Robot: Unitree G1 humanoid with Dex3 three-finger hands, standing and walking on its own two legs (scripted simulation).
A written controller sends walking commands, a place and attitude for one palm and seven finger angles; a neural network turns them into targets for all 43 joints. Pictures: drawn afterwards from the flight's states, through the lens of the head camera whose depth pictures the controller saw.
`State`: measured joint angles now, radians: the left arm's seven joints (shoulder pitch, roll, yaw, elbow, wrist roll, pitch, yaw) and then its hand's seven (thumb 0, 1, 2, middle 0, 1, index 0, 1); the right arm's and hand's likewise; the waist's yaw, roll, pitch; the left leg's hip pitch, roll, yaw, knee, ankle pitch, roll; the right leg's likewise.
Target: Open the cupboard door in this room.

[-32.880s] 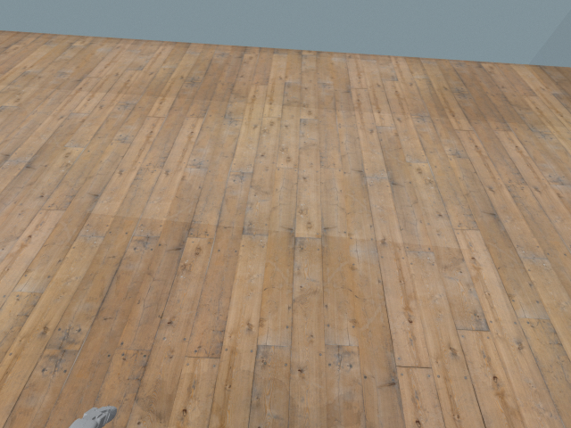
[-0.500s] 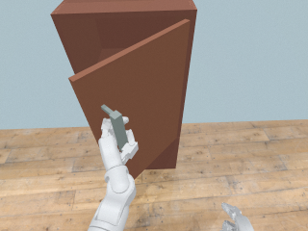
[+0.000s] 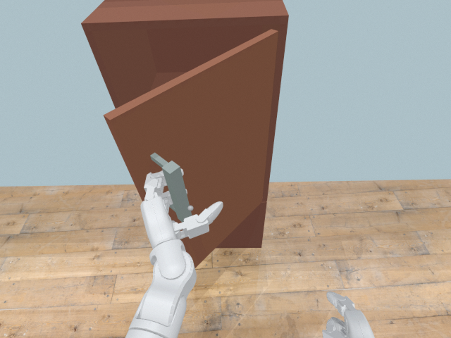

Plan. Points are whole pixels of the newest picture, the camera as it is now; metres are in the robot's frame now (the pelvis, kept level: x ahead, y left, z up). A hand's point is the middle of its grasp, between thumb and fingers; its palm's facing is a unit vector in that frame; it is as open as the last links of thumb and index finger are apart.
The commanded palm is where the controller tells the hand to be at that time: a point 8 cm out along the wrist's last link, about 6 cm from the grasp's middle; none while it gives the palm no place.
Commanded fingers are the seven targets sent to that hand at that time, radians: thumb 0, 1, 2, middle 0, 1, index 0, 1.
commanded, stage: open thumb and fingers to let go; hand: left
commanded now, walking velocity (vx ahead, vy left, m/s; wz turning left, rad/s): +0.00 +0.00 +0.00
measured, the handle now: (171, 189) +0.36 +0.12 +0.09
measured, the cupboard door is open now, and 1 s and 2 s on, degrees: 48 49 49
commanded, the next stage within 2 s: slide the hand sideways off the handle in 0.40 s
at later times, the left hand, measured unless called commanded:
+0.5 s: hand (186, 205) +0.33 +0.09 +0.09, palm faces +0.35 -0.94 -0.01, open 15.1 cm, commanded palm +0.28 +0.13 +0.08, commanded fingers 0.00 -0.50 0.30 -0.15 -0.30 -0.15 -0.30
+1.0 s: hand (183, 232) +0.27 +0.08 +0.08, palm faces -0.03 -1.00 +0.01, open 16.3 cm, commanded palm +0.24 +0.15 +0.08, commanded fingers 0.00 -0.50 0.30 -0.15 -0.30 -0.15 -0.30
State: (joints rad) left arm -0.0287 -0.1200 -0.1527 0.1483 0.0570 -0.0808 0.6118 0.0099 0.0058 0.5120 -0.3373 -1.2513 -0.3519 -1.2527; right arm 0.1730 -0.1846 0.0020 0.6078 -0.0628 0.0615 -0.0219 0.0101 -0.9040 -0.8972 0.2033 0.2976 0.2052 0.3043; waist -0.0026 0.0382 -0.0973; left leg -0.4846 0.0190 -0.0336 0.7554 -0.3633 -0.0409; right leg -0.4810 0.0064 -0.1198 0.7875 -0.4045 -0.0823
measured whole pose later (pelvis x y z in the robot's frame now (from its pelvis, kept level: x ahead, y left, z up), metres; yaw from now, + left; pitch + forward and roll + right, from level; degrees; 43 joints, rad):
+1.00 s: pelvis -0.01 +0.04 +0.00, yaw -3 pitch +4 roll +0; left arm 0.11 0.00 -0.22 0.03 0.00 -0.18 0.21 -0.01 -0.50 0.30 -0.15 -0.30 -0.16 -0.31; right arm 0.25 -0.19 0.04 0.51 -0.01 0.01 0.01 0.01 -0.90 -0.90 0.20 0.30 0.21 0.30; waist 0.00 0.02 -0.07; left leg -0.48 0.01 0.03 0.79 -0.38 0.01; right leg -0.48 -0.01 -0.05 0.80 -0.39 -0.03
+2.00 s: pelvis +0.01 +0.04 -0.01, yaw -1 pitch +6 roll -1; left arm 0.54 0.17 0.02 -0.34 -0.19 -0.24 -0.08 -0.01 -0.50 0.30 -0.15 -0.30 -0.15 -0.30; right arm 0.27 -0.21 0.03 0.48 0.03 -0.13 -0.05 0.01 -0.90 -0.90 0.20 0.30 0.21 0.30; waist 0.01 0.04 -0.11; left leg -0.54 0.01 -0.01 0.88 -0.45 0.00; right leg -0.52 0.00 -0.09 0.86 -0.45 -0.04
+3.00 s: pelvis +0.03 +0.05 +0.04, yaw -2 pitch -4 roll +0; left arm 0.48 0.34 0.32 -0.37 -0.06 -0.08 0.12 0.01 0.60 0.77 -0.20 -0.30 -0.20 -0.30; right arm 0.19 -0.22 0.04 0.63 0.00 -0.11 -0.09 0.01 -0.90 -0.90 0.21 0.30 0.21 0.30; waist 0.07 0.05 0.02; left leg -0.09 -0.01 0.01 0.42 -0.26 0.02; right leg -0.08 0.00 -0.07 0.40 -0.25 -0.01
